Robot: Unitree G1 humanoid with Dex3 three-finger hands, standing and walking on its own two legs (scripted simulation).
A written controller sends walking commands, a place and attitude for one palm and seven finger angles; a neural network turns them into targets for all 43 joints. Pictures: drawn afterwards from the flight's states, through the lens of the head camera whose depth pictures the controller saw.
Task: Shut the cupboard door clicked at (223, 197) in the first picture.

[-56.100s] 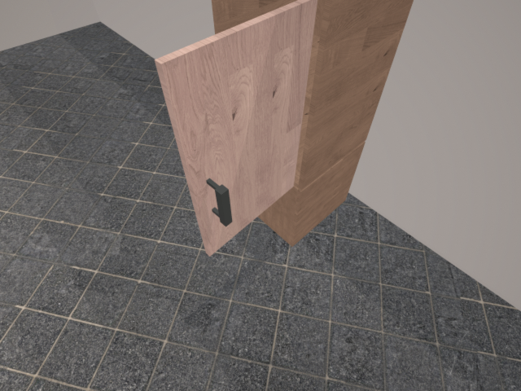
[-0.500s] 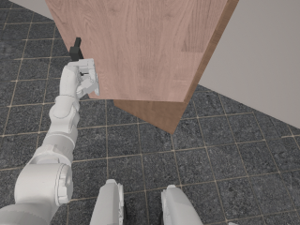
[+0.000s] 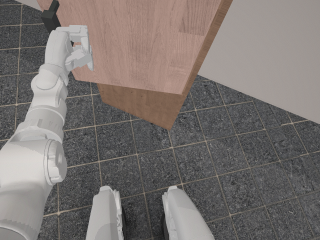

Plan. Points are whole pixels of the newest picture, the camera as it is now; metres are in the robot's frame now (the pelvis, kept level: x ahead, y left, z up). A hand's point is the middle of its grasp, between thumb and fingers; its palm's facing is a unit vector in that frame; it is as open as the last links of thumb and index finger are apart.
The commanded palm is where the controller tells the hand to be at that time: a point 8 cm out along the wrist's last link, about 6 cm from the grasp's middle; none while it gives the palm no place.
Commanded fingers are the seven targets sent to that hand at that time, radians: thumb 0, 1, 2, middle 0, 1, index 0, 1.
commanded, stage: push the door shut along its arc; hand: left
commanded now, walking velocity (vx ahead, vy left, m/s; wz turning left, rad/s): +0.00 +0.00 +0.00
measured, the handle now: (61, 32) +0.61 +0.18 +0.06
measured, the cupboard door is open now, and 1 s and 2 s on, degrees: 17 6 6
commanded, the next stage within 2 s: pull the fist back off the door in 0.60 s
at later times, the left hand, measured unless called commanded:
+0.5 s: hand (103, 38) +0.59 +0.08 +0.06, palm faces -0.31 -0.95 -0.06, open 3.1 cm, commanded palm +0.60 +0.10 +0.06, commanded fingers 0.00 0.90 0.90 -1.30 -1.50 -1.30 -1.50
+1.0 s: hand (110, 35) +0.61 +0.06 +0.05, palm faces +0.06 -1.00 -0.05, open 3.1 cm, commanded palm +0.58 +0.08 +0.06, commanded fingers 0.00 0.90 0.90 -1.30 -1.50 -1.30 -1.50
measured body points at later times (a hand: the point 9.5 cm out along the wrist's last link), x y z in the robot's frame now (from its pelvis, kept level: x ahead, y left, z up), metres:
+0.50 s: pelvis +0.00 -0.01 -0.02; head +0.20 +0.01 +0.38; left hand +0.60 +0.13 +0.07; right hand -0.03 -0.26 -0.12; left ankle +0.08 +0.11 -0.57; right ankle +0.02 -0.12 -0.57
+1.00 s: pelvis +0.00 -0.01 -0.01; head +0.21 +0.01 +0.39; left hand +0.60 +0.12 +0.06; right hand -0.04 -0.24 -0.12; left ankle +0.08 +0.11 -0.57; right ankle +0.02 -0.12 -0.57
